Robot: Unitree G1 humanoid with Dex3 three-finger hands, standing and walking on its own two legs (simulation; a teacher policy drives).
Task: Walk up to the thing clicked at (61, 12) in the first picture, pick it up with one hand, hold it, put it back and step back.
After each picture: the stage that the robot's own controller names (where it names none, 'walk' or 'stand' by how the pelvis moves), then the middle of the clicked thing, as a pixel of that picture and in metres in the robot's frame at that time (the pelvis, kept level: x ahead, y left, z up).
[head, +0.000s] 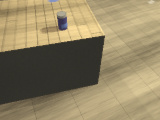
stand; (62, 21) +0.96 +0.14 -0.11
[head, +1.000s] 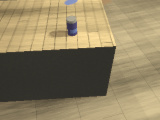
walk; (71, 26) +0.87 +0.12 -0.09
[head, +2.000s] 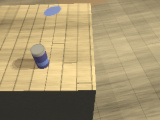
stand; (40, 56) +0.54 +0.25 -0.10
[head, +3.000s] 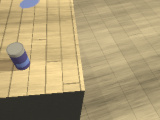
walk; (19, 56) +0.51 +0.24 -0.07
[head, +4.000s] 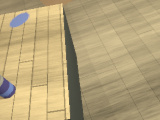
walk; (1, 86) +0.38 +0.36 -0.07
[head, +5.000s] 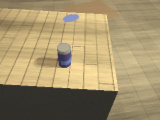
walk; (64, 55) +0.57 +0.14 -0.06
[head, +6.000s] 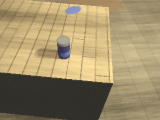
walk; (63, 48) +0.62 +0.16 -0.10
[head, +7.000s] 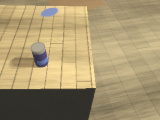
stand; (40, 55) +0.57 +0.21 -0.08
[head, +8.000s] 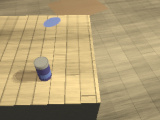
stand; (43, 69) +0.51 +0.20 -0.11
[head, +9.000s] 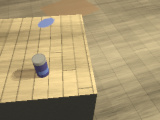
stand; (40, 66) +0.53 +0.24 -0.11
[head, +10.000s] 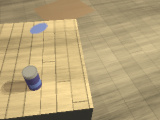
stand; (32, 78) +0.47 +0.24 -0.12
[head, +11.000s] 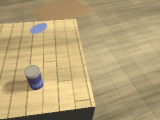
stand; (34, 78) +0.47 +0.24 -0.12
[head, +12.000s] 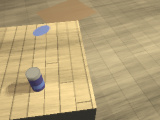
stand; (35, 79) +0.47 +0.23 -0.11
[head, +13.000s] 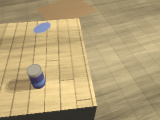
stand; (36, 76) +0.48 +0.23 -0.12
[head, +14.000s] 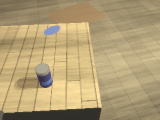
rise first; (44, 75) +0.49 +0.22 -0.11
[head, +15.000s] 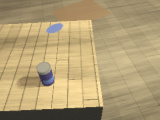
go down; (45, 74) +0.49 +0.21 -0.11
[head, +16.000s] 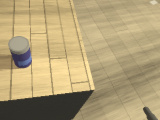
go down; (21, 53) +0.49 +0.19 -0.04
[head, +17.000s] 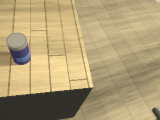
approach; (19, 49) +0.50 +0.20 -0.04
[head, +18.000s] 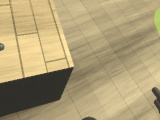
close; out of the picture +0.52 +0.24 +0.02
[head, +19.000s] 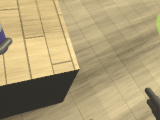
lift; out of the picture +0.51 +0.20 +0.01
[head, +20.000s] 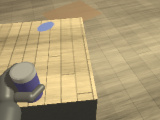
lift; (28, 83) +0.31 +0.18 +0.12
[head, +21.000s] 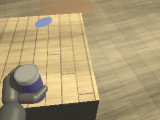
hold; (31, 84) +0.32 +0.17 +0.08
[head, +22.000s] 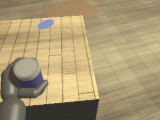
hold; (31, 78) +0.32 +0.17 +0.11
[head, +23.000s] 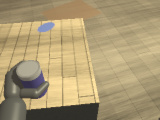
hold; (33, 80) +0.33 +0.17 +0.10
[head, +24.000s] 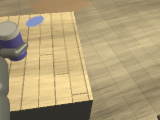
crouch; (12, 42) +0.44 +0.22 +0.14
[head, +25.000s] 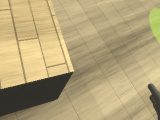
lower; out of the picture +0.52 +0.23 -0.01
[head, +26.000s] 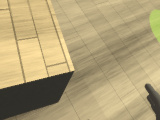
lower; out of the picture +0.53 +0.23 +0.02
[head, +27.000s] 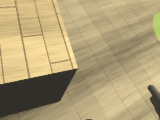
lower; out of the picture +0.51 +0.23 +0.01
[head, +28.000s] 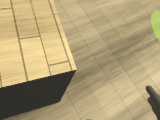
lower; out of the picture +0.52 +0.22 +0.01
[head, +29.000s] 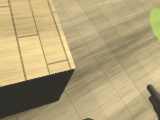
loosen; out of the picture +0.53 +0.23 +0.01
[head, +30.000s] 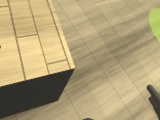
withdraw; out of the picture +0.53 +0.23 +0.01
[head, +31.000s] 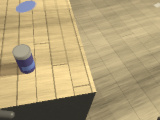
sink last; (24, 59) +0.50 +0.21 -0.04
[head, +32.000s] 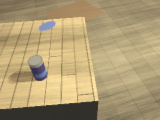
stand; (38, 68) +0.52 +0.23 -0.06
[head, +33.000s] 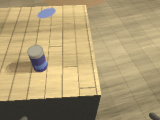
stand; (38, 59) +0.52 +0.22 -0.05
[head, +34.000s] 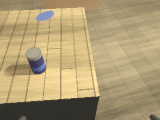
stand; (36, 61) +0.51 +0.23 -0.05
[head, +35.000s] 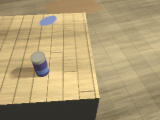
stand; (40, 64) +0.52 +0.22 -0.08
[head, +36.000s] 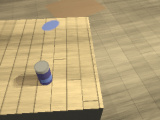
stand; (43, 73) +0.48 +0.20 -0.11
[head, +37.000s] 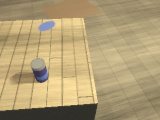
stand; (40, 70) +0.51 +0.22 -0.12
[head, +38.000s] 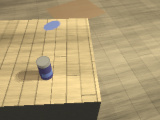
stand; (45, 68) +0.53 +0.20 -0.11
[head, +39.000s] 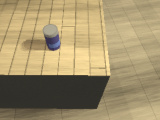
walk; (52, 38) +0.59 +0.16 -0.09
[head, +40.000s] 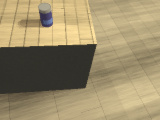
walk; (45, 15) +0.78 +0.19 -0.10
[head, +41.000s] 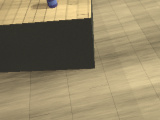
walk; out of the picture +1.02 +0.31 -0.09
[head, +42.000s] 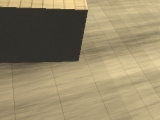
walk; out of the picture +1.14 +0.21 -0.09
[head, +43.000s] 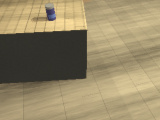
stand; (50, 12) +1.10 +0.25 -0.11
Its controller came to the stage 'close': yes
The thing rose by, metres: 0.23
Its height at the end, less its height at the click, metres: +0.00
